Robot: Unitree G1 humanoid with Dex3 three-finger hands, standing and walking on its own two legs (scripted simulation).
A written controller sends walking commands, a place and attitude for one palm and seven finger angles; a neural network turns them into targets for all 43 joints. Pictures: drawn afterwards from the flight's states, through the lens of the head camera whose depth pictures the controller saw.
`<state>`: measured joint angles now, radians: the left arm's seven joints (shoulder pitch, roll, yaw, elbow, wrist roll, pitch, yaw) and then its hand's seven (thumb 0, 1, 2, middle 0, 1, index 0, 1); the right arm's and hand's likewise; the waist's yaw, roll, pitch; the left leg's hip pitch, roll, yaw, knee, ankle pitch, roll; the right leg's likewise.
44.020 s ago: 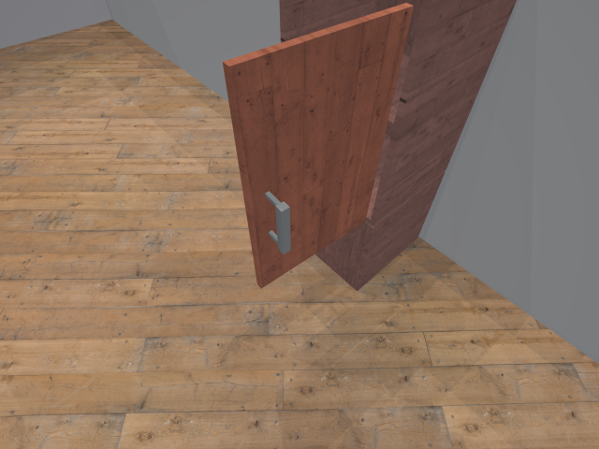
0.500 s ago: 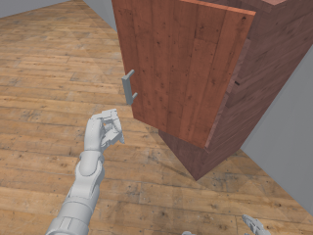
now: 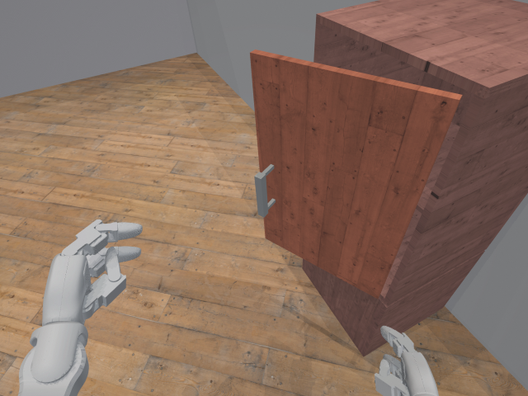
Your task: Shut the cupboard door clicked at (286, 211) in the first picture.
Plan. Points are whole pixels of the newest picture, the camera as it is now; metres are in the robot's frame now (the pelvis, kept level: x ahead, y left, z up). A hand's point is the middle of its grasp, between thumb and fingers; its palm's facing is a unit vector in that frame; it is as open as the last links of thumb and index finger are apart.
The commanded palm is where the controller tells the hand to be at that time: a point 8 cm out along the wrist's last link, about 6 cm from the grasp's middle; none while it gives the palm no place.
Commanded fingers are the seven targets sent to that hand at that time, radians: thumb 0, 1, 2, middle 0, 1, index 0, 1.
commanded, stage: draw the hand back to the body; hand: left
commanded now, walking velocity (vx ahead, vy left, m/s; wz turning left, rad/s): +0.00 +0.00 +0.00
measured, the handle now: (266, 191) +0.62 +0.08 -0.09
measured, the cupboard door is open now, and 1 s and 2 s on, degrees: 28 28 28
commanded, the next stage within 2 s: step back with the hand held close in 0.54 s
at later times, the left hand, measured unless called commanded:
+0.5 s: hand (60, 297) +0.18 +0.26 +0.15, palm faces +0.45 -0.80 -0.40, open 7.4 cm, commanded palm +0.13 +0.30 +0.17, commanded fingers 0.00 0.90 0.90 -0.20 -0.30 -0.20 -0.30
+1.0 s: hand (46, 306) +0.17 +0.27 +0.15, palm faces +0.40 -0.77 -0.49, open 7.4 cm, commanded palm +0.11 +0.31 +0.17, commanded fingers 0.00 0.90 0.90 -0.20 -0.30 -0.20 -0.30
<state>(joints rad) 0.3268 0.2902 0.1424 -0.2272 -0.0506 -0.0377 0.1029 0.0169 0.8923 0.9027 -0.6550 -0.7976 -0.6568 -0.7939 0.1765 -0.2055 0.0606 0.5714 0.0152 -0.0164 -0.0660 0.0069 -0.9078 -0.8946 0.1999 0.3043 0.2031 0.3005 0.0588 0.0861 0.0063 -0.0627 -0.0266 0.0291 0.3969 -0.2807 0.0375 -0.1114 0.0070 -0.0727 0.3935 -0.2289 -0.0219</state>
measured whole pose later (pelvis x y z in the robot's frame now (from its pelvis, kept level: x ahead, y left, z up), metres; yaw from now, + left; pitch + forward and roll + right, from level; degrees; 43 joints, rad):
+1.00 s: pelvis -0.04 +0.01 -0.01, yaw -1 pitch +0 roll +0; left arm 0.56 0.42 0.40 -0.47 -0.05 -0.14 0.16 0.02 0.88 0.90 -0.21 -0.30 -0.21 -0.30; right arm 0.22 -0.25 -0.01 0.57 0.01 0.00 -0.10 0.01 -0.91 -0.89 0.20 0.30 0.20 0.30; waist -0.01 0.02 0.00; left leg -0.27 -0.03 0.05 0.56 -0.30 0.05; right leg -0.31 -0.01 -0.06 0.54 -0.23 -0.01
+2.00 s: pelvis -0.15 +0.01 -0.01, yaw -4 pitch +5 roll -3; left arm 0.46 0.39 0.44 -0.52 -0.04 -0.23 0.16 0.02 0.89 0.90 -0.20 -0.30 -0.20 -0.30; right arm 0.10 -0.17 0.02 0.64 -0.01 -0.12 -0.04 0.01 -0.91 -0.89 0.20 0.30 0.21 0.30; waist 0.04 -0.01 0.01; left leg -0.51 0.05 0.09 0.51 -0.09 0.05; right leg -0.19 0.07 0.03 0.46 -0.37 -0.01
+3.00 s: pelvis -0.38 +0.05 -0.01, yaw -2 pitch -1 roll +0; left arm 0.54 0.43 0.45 -0.47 -0.02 -0.16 0.18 0.02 0.89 0.90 -0.20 -0.30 -0.21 -0.30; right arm 0.30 -0.18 0.02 0.65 -0.01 -0.11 -0.08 0.01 -0.91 -0.89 0.20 0.30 0.20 0.30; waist -0.04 -0.03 -0.06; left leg -0.28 0.04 0.09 0.57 -0.28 0.02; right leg -0.24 0.01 -0.08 0.57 -0.37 -0.02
